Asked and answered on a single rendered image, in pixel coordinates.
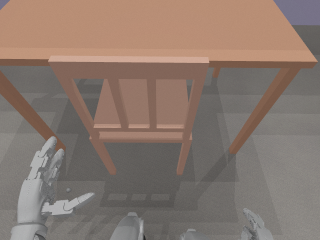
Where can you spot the left robot shin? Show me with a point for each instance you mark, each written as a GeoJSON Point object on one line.
{"type": "Point", "coordinates": [132, 214]}

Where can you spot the robot right hand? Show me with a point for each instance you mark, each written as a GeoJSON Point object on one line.
{"type": "Point", "coordinates": [261, 233]}

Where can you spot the robot left forearm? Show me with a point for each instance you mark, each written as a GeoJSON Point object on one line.
{"type": "Point", "coordinates": [29, 231]}

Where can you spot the robot left hand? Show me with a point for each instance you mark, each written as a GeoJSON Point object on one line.
{"type": "Point", "coordinates": [38, 186]}

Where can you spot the chair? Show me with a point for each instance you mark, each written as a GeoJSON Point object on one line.
{"type": "Point", "coordinates": [143, 99]}

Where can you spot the left robot thigh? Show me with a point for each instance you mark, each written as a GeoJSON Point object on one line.
{"type": "Point", "coordinates": [129, 228]}

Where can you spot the table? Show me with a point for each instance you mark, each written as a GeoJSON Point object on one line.
{"type": "Point", "coordinates": [231, 33]}

